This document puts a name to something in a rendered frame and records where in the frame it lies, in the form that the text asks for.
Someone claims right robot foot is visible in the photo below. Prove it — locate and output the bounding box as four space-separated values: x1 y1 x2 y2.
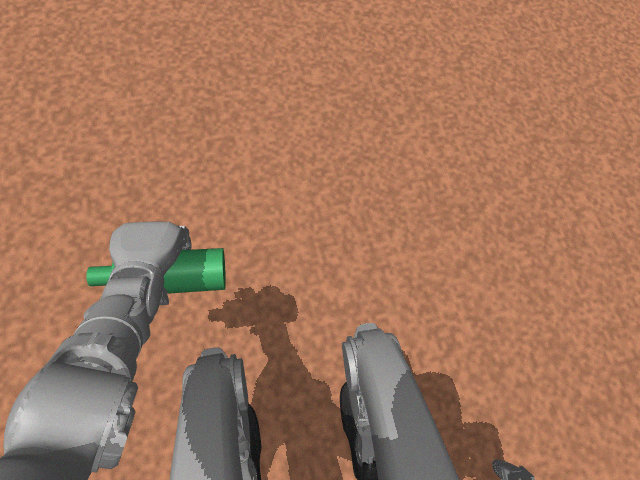
340 382 378 480

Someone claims left robot hand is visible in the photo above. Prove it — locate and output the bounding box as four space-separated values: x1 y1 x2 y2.
109 222 191 305

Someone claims right robot hand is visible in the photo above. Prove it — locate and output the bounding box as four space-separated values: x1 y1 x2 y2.
492 460 535 480

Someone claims left robot arm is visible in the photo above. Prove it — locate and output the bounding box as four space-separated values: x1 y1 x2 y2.
0 261 164 480

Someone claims bottle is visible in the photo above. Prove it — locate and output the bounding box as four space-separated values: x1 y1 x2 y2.
86 248 226 294

